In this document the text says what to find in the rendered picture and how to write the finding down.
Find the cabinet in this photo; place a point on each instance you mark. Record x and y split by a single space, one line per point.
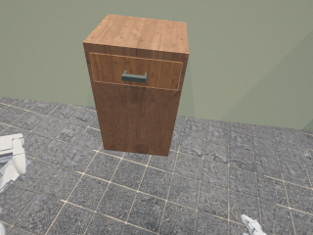
134 118

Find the right robot hand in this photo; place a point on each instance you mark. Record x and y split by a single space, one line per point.
253 226

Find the left robot hand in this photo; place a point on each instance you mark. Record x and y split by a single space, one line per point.
12 156

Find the drawer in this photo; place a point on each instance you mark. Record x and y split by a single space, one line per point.
160 73

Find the handle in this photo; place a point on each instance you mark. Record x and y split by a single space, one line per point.
134 77

